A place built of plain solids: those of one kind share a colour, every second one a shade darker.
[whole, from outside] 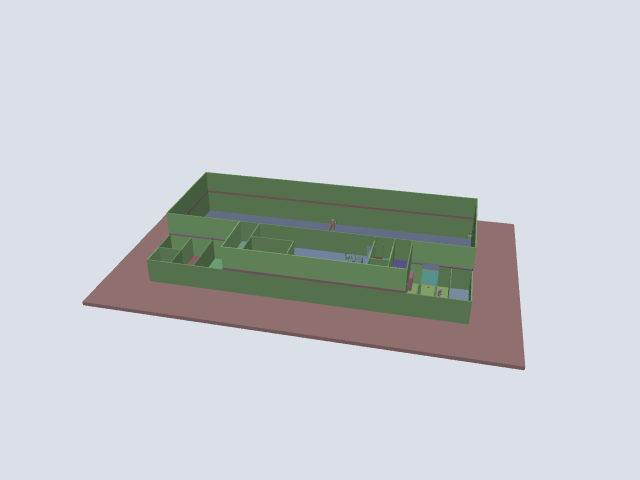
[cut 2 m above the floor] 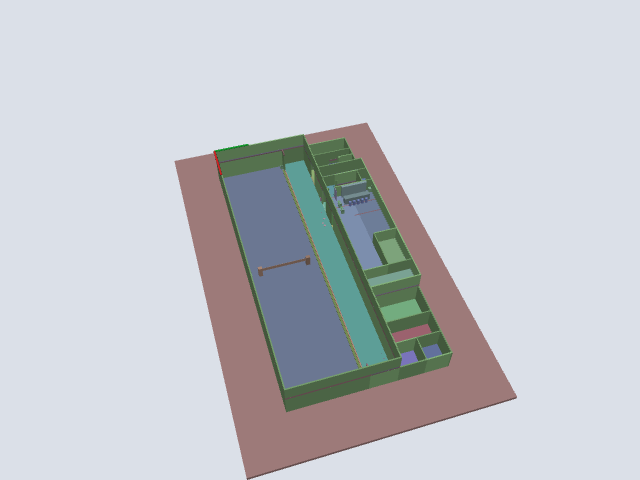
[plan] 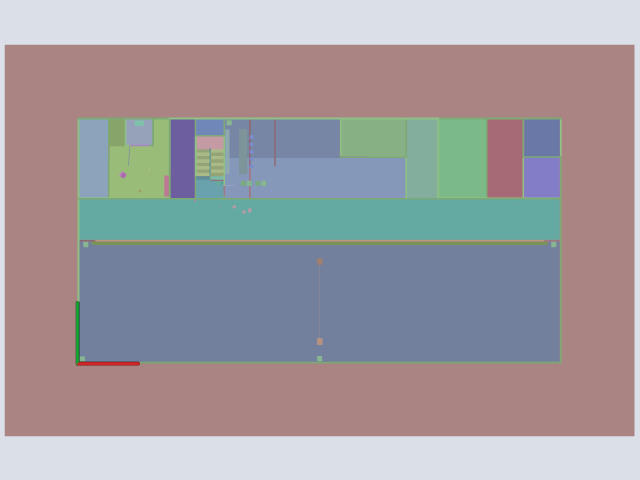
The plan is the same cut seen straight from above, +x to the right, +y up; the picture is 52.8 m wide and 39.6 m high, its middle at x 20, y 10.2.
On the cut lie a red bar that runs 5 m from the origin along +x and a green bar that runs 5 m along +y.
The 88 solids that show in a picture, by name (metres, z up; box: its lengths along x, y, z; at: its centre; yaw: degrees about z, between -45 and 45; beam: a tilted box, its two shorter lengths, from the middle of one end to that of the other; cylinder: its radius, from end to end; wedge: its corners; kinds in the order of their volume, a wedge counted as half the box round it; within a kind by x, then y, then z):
{
 "under_1": {"box": [51.95, 32.31, 0.5], "at": [19.98, 10.15, -0.59]},
 "floor_green_1": {"box": [39.63, 9.92, 0.5], "at": [19.98, 5.12, -0.5]},
 "wall_1": {"box": [0.16, 9.92, 3.18], "at": [0.08, 5.12, 1.29]},
 "wall_2": {"box": [0.16, 13.38, 2.95], "at": [0.08, 6.85, 4.66]},
 "wall_3": {"box": [0.16, 3.33, 3.18], "at": [0.08, 11.88, 1.29]},
 "wall_4": {"box": [0.16, 6.48, 3.18], "at": [0.08, 16.91, 1.29]},
 "wall_5": {"box": [4.09, 0.13, 3.18], "at": [2.04, 13.61, 1.29]},
 "wall_6": {"box": [0.13, 6.48, 3.18], "at": [2.58, 16.91, 1.29]},
 "wall_7": {"box": [7.68, 0.031, 2.95], "at": [3.84, 13.69, 4.66]},
 "wall_8": {"box": [0.13, 2.09, 3.18], "at": [3.96, 19.11, 1.29]},
 "wall_9": {"box": [0.13, 2.09, 3.18], "at": [6.24, 19.11, 1.29]},
 "wall_10": {"box": [0.16, 6.45, 2.95], "at": [7.6, 16.93, 4.66]},
 "wall_11": {"box": [4.02, 0.13, 3.18], "at": [8.1, 13.61, 1.29]},
 "wall_12": {"box": [0.13, 1.8, 6.43], "at": [9.72, 14.57, 2.91]},
 "wall_13": {"box": [0.13, 1.28, 6.43], "at": [9.72, 19.51, 2.91]},
 "wall_14": {"box": [0.17, 3.27, 2.95], "at": [9.74, 17.11, 4.66]},
 "wall_15": {"box": [2.51, 0.13, 6.43], "at": [10.91, 18.8, 2.91]},
 "wall_16": {"box": [0.13, 4.06, 2.95], "at": [12.11, 16.71, 4.66]},
 "wall_17": {"box": [0.13, 1.28, 6.43], "at": [12.11, 19.51, 2.91]},
 "wall_18": {"box": [2.72, 0.13, 3.18], "at": [13.07, 13.61, 1.29]},
 "wall_19": {"box": [22.32, 0.16, 2.95], "at": [18.68, 20.23, 4.66]},
 "wall_20": {"box": [39.95, 0.16, 6.43], "at": [19.98, 0.08, 2.91]},
 "wall_21": {"box": [39.95, 0.13, 2.95], "at": [19.98, 13.61, 4.66]},
 "wall_22": {"box": [39.95, 0.16, 3.18], "at": [19.98, 20.23, 1.29]},
 "wall_23": {"box": [0.13, 3.05, 2.95], "at": [21.7, 18.62, 4.66]},
 "wall_24": {"box": [5.54, 0.13, 2.95], "at": [24.41, 17.04, 4.66]},
 "wall_25": {"box": [0.13, 3.3, 2.95], "at": [27.11, 15.32, 4.66]},
 "wall_26": {"box": [0.13, 3.05, 2.95], "at": [27.11, 18.62, 4.66]},
 "wall_27": {"box": [24.78, 0.13, 3.18], "at": [27.56, 13.61, 1.29]},
 "wall_28": {"box": [0.13, 6.48, 3.18], "at": [29.75, 16.91, 1.29]},
 "wall_29": {"box": [0.16, 6.45, 2.95], "at": [29.76, 16.93, 4.66]},
 "wall_30": {"box": [0.13, 6.48, 3.18], "at": [33.76, 16.91, 1.29]},
 "wall_31": {"box": [10.27, 0.031, 2.95], "at": [34.81, 13.69, 4.66]},
 "wall_32": {"box": [0.13, 3.31, 3.18], "at": [36.77, 15.32, 1.29]},
 "wall_33": {"box": [0.13, 3.04, 3.18], "at": [36.77, 18.63, 1.29]},
 "wall_34": {"box": [3.24, 0.13, 3.18], "at": [38.33, 17.05, 1.29]},
 "wall_35": {"box": [0.16, 9.92, 3.18], "at": [39.87, 5.12, 1.29]},
 "wall_36": {"box": [0.16, 13.38, 2.95], "at": [39.87, 6.85, 4.66]},
 "wall_37": {"box": [0.16, 3.33, 3.18], "at": [39.87, 11.88, 1.29]},
 "wall_38": {"box": [0.16, 3.31, 3.18], "at": [39.87, 15.32, 1.29]},
 "wall_39": {"box": [0.16, 3.04, 3.18], "at": [39.87, 18.63, 1.29]},
 "floor_bank_1": {"box": [39.63, 3.33, 0.75], "at": [19.98, 11.88, -0.38]},
 "floor_foyer_1": {"box": [1.25, 2.22, 0.75], "at": [3.27, 19.04, -0.38]},
 "floor_foyer_2": {"box": [4.91, 4.26, 0.75], "at": [5.09, 15.8, -0.38]},
 "floor_foyer_3": {"box": [1.25, 2.22, 0.75], "at": [6.92, 19.04, -0.38]},
 "floor_bowls_lockers_1": {"box": [3.88, 6.48, 0.75], "at": [31.75, 16.91, -0.38]},
 "floor_first_aid_room_1": {"box": [2.89, 6.48, 0.75], "at": [35.27, 16.91, -0.38]},
 "stair_1": {"box": [1.05, 0.55, 3.13], "at": [10.36, 15.75, 1.26]},
 "stair_2": {"box": [1.05, 1.39, 2.6], "at": [10.36, 16.16, 1.0]},
 "stair_3": {"box": [1.05, 2.22, 2.07], "at": [10.36, 16.58, 0.73]},
 "stair_4": {"box": [1.05, 1.94, 0.65], "at": [11.52, 16.72, 0.03]},
 "stair_5": {"box": [1.05, 1.11, 1.18], "at": [11.52, 17.13, 0.29]},
 "stair_6": {"box": [1.05, 0.28, 1.71], "at": [11.52, 17.55, 0.56]},
 "upper_floor_lounge_1": {"box": [9.47, 3.18, 0.16], "at": [16.91, 18.56, 3.1]},
 "upper_floor_lounge_2": {"box": [14.88, 3.3, 0.16], "at": [19.61, 15.32, 3.1]},
 "floor_office_1": {"box": [2.35, 6.48, 0.75], "at": [1.33, 16.91, -0.38]},
 "floor_mat_store_1": {"box": [2.95, 3.31, 0.75], "at": [38.31, 15.32, -0.38]},
 "floor_plant_1": {"box": [2.95, 3.04, 0.75], "at": [38.31, 18.63, -0.38]},
 "wall_band_1": {"box": [0.16, 9.92, 0.31], "at": [0.08, 5.12, 3.03]},
 "wall_band_2": {"box": [0.13, 2.49, 0.31], "at": [14.21, 14.91, 3.03]},
 "wall_band_3": {"box": [0.13, 3.86, 0.31], "at": [14.21, 18.22, 3.03]},
 "wall_band_4": {"box": [0.13, 3.86, 0.31], "at": [16.3, 18.22, 3.03]},
 "wall_band_5": {"box": [22.32, 0.16, 0.31], "at": [18.68, 20.23, 3.03]},
 "wall_band_6": {"box": [39.95, 0.16, 0.31], "at": [19.98, 0.08, 3.03]},
 "wall_band_7": {"box": [24.78, 0.13, 0.31], "at": [27.56, 13.61, 3.03]},
 "wall_band_8": {"box": [0.16, 9.92, 0.31], "at": [39.87, 5.12, 3.03]},
 "bar_counter_1": {"box": [0.35, 3.66, 2.0], "at": [12.36, 17.48, 4.18]},
 "bar_counter_2": {"box": [0.7, 3.7, 1.08], "at": [13.66, 17.48, 3.72]},
 "stair_landing_1": {"box": [2.21, 1.05, 1.89], "at": [10.94, 18.21, 0.65]},
 "floor_gap_green_edge_1": {"box": [37.03, 0.13, 0.75], "at": [19.98, 10.14, -0.38]},
 "floor_lobby_1": {"box": [2.15, 2.09, 0.75], "at": [5.09, 19.11, -0.38]},
 "floor_stair_hall_1": {"box": [2.25, 1.8, 0.75], "at": [10.91, 14.57, -0.38]},
 "upper_floor_escape_1": {"box": [2.5, 6.48, 0.16], "at": [28.43, 16.91, 3.1]},
 "upper_floor_kitchen_1": {"box": [5.28, 3.05, 0.16], "at": [24.41, 18.62, 3.1]},
 "upper_floor_1": {"box": [1.98, 6.48, 0.16], "at": [8.67, 16.91, 3.1]},
 "green_edge_tread_1": {"box": [37.63, 0.3, 0.18], "at": [19.98, 9.93, -0.21]},
 "wall_foot_1": {"box": [0.16, 13.38, 0.17], "at": [0.08, 6.85, 3.11]},
 "wall_foot_2": {"box": [7.68, 0.031, 0.17], "at": [3.84, 13.69, 3.11]},
 "wall_foot_3": {"box": [39.95, 0.13, 0.17], "at": [19.98, 13.61, 3.11]},
 "wall_foot_4": {"box": [10.27, 0.031, 0.17], "at": [34.81, 13.69, 3.11]},
 "trophy_cabinet_1": {"box": [0.4, 1.73, 1.9], "at": [7.34, 14.65, 0.95]},
 "badminton_net_1": {"box": [0.45, 0.55, 1.55], "at": [19.98, 1.81, 0.52]},
 "badminton_net_2": {"box": [0.03, 6.36, 0.52], "at": [19.98, 5.12, 0.79]},
 "badminton_net_3": {"box": [0.45, 0.55, 1.55], "at": [19.98, 8.43, 0.52]},
 "upper_floor_landing_1": {"box": [1.13, 0.3, 0.16], "at": [10.36, 15.32, 3.1]},
 "upper_floor_landing_2": {"box": [2.25, 1.5, 0.16], "at": [10.91, 14.42, 3.1]},
 "upper_floor_sback_1": {"box": [2.25, 1.28, 0.16], "at": [10.91, 19.51, 3.1]},
 "rug_1": {"box": [0.75, 0.45, 0.08], "at": [5.09, 19.83, -0.03], "yaw": -1.5}
}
